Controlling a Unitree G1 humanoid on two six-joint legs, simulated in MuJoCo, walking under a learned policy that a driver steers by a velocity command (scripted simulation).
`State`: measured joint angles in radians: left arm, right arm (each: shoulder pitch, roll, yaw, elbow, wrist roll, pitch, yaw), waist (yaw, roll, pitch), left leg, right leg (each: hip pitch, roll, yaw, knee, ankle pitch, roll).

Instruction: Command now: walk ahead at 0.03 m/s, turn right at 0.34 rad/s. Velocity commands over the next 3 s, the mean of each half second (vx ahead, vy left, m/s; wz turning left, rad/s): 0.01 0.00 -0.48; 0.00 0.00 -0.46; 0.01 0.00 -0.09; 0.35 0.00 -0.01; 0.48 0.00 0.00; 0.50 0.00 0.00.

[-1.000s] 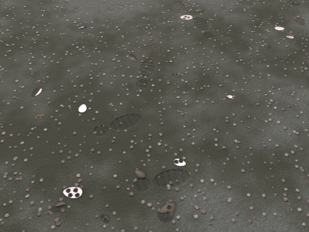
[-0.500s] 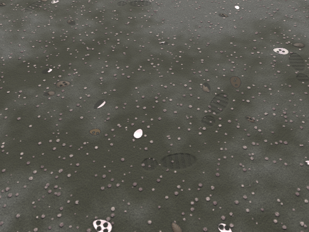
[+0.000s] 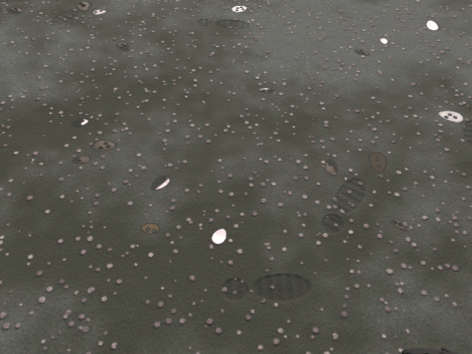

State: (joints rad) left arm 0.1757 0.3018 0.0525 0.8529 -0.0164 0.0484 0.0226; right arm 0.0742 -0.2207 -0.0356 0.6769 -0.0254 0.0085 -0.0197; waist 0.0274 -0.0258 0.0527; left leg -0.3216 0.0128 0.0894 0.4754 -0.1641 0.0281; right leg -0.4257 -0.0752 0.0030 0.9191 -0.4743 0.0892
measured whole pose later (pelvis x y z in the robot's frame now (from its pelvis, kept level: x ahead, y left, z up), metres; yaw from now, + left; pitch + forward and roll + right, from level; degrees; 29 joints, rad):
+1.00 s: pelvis +0.03 -0.02 +0.01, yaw -31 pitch +0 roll +0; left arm 0.17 0.32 0.07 0.71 -0.01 0.05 0.02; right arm 0.15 -0.26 -0.05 0.82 0.00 0.01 -0.02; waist -0.02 -0.02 0.08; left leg -0.20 0.02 0.00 0.43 -0.24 0.00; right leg -0.35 0.00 0.07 0.76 -0.42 0.09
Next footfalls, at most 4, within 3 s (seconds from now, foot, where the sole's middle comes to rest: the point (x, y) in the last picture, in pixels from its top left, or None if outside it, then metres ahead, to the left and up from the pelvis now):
0.14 right None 0.03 -0.13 -0.77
0.70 left None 0.12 0.07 -0.77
1.06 right None -0.01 -0.16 -0.77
2.16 right None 0.37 -0.35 -0.77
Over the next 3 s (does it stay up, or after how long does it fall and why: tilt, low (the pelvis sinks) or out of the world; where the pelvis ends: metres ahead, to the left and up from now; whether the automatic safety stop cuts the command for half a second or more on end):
stays up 0.70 -0.35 0.01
